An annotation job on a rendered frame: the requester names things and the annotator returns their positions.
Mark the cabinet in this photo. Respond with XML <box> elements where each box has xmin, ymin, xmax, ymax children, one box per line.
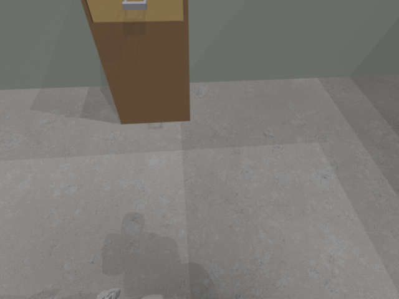
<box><xmin>81</xmin><ymin>0</ymin><xmax>190</xmax><ymax>125</ymax></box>

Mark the drawer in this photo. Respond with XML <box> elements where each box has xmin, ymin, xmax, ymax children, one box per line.
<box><xmin>87</xmin><ymin>0</ymin><xmax>183</xmax><ymax>22</ymax></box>

